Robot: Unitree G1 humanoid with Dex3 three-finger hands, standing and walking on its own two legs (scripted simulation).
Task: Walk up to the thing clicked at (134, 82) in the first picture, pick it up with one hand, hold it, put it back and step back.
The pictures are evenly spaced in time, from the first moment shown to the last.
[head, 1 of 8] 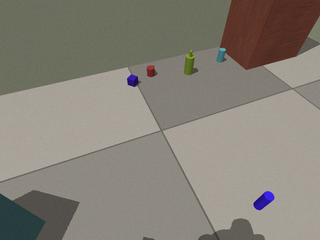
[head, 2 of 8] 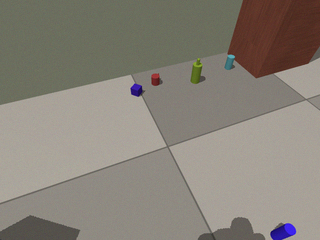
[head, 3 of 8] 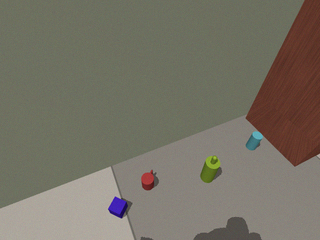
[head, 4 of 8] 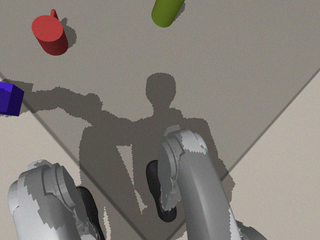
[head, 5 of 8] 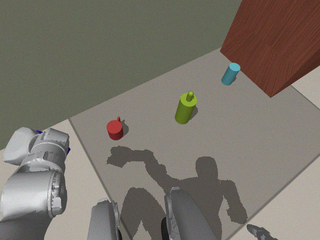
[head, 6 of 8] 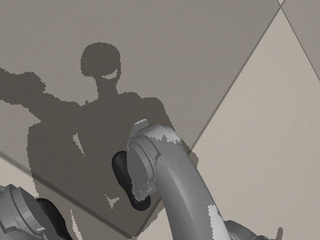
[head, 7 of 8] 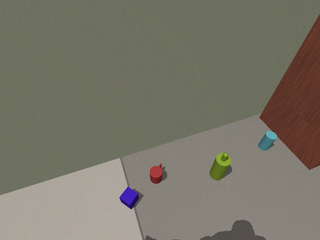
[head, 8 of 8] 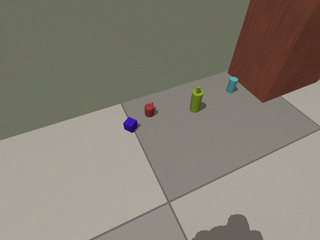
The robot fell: no
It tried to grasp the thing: yes
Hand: left
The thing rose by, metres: 0.67
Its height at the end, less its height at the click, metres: +0.00
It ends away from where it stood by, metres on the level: 0.02
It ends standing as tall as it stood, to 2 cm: yes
